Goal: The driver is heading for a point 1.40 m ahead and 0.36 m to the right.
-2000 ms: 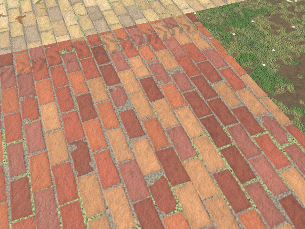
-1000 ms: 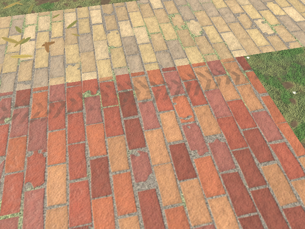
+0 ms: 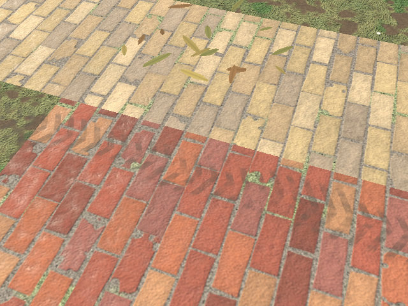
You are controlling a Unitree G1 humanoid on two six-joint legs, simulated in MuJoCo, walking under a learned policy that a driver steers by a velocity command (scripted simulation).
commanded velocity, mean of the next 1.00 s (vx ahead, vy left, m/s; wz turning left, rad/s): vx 0.01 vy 0.00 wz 0.06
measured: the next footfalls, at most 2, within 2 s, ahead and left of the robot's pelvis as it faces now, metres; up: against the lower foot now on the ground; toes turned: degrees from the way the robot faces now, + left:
left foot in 0.08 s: +0.07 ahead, +0.14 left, +0.00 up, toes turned +0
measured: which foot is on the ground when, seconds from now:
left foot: up 0.00-0.06, down 0.08-1.00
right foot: down 0.00-1.00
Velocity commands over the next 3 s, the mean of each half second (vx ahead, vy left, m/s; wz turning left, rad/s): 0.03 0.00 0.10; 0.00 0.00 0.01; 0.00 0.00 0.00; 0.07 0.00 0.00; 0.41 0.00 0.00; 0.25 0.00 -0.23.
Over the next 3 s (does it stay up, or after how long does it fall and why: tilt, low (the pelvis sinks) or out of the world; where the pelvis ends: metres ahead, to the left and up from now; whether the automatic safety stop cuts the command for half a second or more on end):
stays up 0.53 0.02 0.00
